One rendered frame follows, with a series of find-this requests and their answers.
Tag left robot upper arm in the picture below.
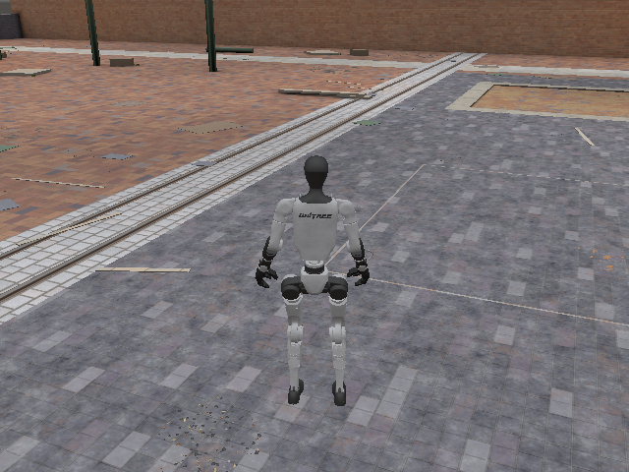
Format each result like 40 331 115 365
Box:
267 198 295 252

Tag robot torso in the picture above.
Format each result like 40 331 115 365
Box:
292 194 338 295

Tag robot right hand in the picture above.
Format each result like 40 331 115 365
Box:
347 267 370 286

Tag left robot forearm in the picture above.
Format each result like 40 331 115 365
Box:
257 236 277 272

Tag right robot thigh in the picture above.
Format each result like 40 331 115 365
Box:
328 274 348 344

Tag right robot upper arm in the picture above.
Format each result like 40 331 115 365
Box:
336 199 362 253

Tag robot left hand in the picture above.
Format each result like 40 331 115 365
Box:
255 268 278 288

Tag right robot forearm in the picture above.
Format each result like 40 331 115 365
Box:
351 238 368 271

